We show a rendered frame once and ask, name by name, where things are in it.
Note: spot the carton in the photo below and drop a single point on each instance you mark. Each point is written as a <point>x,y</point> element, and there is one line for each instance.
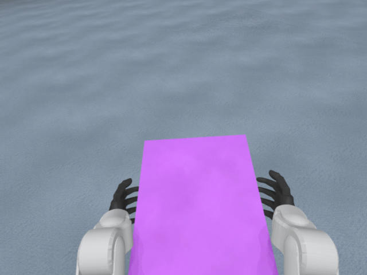
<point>199,210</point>

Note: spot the robot left forearm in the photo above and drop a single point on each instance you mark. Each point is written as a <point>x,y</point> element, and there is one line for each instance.
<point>102,249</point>

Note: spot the robot right forearm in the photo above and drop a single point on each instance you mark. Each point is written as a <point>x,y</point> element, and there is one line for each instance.
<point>306,250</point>

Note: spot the right robot hand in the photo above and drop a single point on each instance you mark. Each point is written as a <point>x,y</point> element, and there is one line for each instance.
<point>281,195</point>

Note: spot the left robot hand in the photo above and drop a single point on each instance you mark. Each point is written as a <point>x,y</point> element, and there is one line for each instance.
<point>119,201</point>

